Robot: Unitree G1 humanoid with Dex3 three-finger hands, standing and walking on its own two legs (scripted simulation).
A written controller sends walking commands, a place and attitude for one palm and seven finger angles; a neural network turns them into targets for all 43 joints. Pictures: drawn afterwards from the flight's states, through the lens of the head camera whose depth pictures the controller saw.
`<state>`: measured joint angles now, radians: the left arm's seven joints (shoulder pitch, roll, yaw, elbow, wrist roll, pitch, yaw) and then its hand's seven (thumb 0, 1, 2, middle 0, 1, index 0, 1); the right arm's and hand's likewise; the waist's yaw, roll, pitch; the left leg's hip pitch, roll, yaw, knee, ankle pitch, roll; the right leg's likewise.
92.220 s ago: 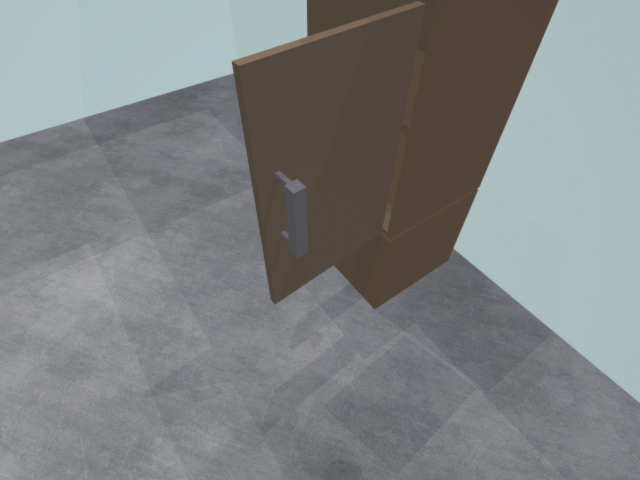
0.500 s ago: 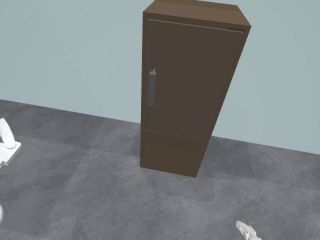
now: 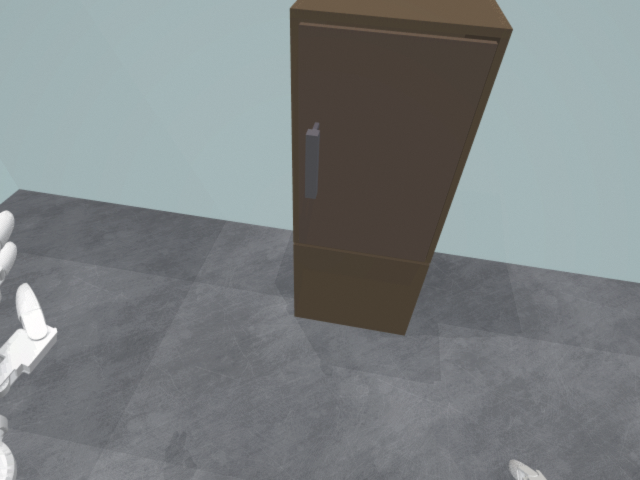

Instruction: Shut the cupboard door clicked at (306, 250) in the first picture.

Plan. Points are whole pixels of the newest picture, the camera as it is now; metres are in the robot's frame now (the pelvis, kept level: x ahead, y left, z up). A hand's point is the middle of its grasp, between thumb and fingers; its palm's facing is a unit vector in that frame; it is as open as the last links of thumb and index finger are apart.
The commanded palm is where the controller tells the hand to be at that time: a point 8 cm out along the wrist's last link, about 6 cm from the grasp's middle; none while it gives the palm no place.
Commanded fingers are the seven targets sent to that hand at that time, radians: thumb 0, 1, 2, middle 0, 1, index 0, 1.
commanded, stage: stop stepping back and stand still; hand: left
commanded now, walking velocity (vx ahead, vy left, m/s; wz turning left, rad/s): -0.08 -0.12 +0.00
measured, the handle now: (313, 160) +0.81 +0.06 -0.03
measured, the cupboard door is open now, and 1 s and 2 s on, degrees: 0 0 0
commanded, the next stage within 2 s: let the arm hang, fingers relaxed in 0.54 s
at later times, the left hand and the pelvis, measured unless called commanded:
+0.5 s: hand (59, 306) +0.23 +0.28 +0.16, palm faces +0.41 -0.80 -0.44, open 7.4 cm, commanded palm +0.17 +0.31 +0.18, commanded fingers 0.00 0.90 0.90 -0.20 -0.30 -0.20 -0.30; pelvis +0.03 +0.01 +0.01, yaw -1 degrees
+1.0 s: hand out of the picture +0.00 +0.20 -0.17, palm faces +0.02 -0.98 -0.17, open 7.0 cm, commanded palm none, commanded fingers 0.00 0.90 0.90 -0.20 -0.30 -0.20 -0.30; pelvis -0.01 +0.02 +0.00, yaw +1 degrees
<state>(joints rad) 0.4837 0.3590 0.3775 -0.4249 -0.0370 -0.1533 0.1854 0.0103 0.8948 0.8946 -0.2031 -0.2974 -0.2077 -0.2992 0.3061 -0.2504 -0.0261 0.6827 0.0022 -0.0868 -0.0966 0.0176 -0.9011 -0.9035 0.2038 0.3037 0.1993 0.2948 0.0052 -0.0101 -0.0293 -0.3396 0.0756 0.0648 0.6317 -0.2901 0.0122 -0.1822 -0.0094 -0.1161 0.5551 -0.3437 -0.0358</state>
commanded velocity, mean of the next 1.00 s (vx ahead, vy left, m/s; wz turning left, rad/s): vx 0.00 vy -0.01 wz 0.00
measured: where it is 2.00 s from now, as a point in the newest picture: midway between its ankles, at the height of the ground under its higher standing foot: outside the picture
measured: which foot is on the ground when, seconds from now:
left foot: up 0.00-0.00, down 0.02-1.00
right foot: down 0.00-1.00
